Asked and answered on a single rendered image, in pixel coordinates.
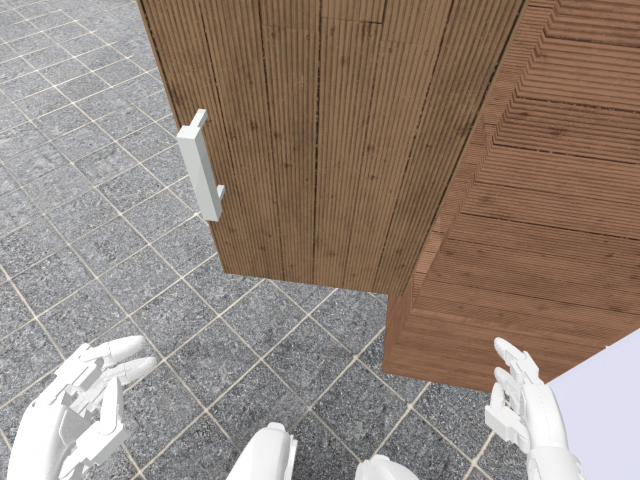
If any robot left thigh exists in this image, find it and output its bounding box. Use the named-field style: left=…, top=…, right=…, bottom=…
left=226, top=427, right=298, bottom=480

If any handle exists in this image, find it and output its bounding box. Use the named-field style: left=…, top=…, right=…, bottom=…
left=176, top=109, right=225, bottom=221

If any left robot hand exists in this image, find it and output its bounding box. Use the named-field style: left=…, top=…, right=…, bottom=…
left=7, top=335, right=157, bottom=480

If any right robot shin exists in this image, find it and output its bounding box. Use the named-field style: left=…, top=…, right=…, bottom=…
left=370, top=454, right=390, bottom=462

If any cupboard door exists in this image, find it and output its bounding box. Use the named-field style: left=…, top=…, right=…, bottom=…
left=136, top=0, right=530, bottom=297

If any robot right forearm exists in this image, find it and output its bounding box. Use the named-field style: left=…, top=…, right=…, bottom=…
left=526, top=446, right=587, bottom=480

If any right robot hand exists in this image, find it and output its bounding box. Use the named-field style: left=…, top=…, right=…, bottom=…
left=485, top=337, right=569, bottom=456

